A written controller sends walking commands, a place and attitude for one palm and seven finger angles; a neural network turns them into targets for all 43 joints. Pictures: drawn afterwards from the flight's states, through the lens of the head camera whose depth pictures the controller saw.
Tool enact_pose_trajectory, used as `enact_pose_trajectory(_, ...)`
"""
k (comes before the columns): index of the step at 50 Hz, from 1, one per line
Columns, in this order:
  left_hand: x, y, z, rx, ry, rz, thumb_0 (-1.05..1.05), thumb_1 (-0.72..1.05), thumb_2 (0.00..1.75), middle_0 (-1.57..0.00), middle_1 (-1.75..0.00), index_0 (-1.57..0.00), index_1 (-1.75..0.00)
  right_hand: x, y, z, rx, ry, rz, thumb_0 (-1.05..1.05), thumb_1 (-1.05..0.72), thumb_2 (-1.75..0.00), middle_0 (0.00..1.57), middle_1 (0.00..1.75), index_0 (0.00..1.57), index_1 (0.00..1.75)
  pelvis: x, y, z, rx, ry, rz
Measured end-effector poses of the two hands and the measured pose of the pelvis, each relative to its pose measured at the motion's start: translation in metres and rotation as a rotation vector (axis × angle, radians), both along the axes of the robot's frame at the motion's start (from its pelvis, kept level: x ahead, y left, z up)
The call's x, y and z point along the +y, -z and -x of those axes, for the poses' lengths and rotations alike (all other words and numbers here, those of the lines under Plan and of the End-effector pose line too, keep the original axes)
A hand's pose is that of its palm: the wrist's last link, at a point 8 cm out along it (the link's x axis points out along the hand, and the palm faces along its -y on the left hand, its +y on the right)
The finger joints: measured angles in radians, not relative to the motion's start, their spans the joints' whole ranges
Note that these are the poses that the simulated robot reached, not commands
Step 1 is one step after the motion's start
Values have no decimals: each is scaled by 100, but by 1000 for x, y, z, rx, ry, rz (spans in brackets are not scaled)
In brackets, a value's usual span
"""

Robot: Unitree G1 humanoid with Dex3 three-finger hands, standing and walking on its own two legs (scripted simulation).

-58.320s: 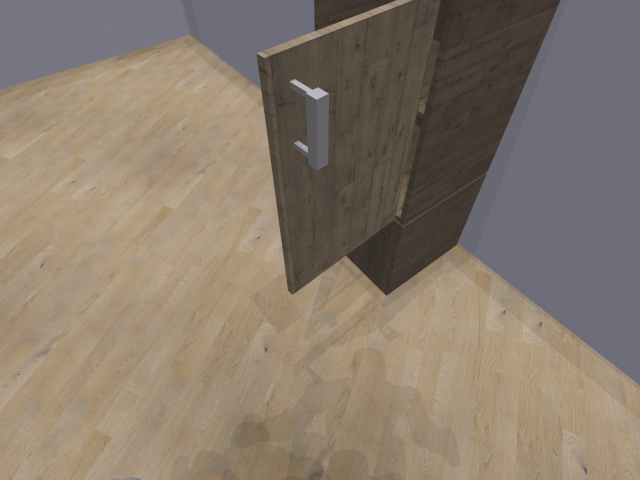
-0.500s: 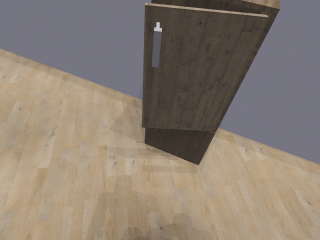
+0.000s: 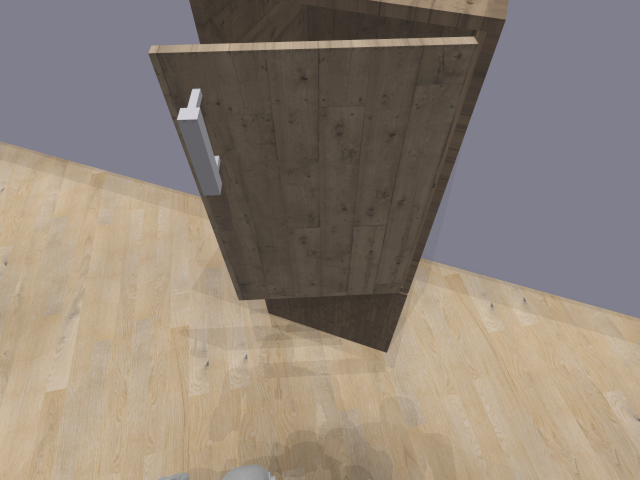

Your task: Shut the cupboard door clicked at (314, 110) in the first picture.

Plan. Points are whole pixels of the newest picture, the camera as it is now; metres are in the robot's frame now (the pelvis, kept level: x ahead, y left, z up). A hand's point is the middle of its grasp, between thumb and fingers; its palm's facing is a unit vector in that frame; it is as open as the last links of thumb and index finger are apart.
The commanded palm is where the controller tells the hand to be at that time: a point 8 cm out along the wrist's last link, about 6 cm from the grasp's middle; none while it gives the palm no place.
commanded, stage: come to a stop and stand still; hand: left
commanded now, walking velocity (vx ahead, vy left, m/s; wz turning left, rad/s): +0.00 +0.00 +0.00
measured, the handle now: (204, 143) +0.50 +0.16 +0.14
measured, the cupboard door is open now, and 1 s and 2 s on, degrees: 22 22 22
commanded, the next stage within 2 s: look again from close up in 1.10 s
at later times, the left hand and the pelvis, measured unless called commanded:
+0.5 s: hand out of the picture +0.08 +0.19 -0.17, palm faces +0.04 -0.96 -0.26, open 7.3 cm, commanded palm none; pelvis +0.06 -0.01 +0.00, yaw +0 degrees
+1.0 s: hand out of the picture +0.08 +0.25 -0.16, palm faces -0.07 -0.97 -0.24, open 7.3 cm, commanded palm none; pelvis +0.01 +0.05 +0.00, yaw -3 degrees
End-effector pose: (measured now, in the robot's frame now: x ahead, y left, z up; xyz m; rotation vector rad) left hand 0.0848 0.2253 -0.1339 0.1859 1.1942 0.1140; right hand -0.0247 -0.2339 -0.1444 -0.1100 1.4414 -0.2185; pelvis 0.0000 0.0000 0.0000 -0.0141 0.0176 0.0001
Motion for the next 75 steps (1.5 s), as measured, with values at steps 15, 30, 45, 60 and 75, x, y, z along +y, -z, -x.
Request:
enact_pose_trajectory(15,-10,16,9,168,-105,30,1,93,90,-20,-29,-20,-30,14,-17,-195,-284,-164,8,0,-91,-90,20,30,20,30,-6,-1,-66,-10,-1,-7)
enact_pose_trajectory(30,15,4,8,105,-21,-65,0,91,90,-20,-29,-20,-30,-15,-8,-146,-225,-60,42,1,-91,-90,20,30,20,30,1,4,-48,-16,50,-14)
enact_pose_trajectory(45,61,-3,-12,-17,65,-44,0,91,90,-20,-29,-20,-30,48,-8,-68,-192,-61,13,1,-93,-90,20,30,20,30,47,2,-16,-29,58,-3)
enact_pose_trajectory(60,69,7,41,166,28,-20,1,91,90,-20,-29,-20,-30,54,-9,-54,-99,-63,18,1,-91,-90,20,30,20,30,58,-1,-25,-15,56,-9)
enact_pose_trajectory(75,64,12,13,153,23,-6,1,91,90,-20,-29,-20,-30,46,-16,-110,-176,-93,56,0,-90,-90,20,30,20,30,56,-2,-46,-28,56,-7)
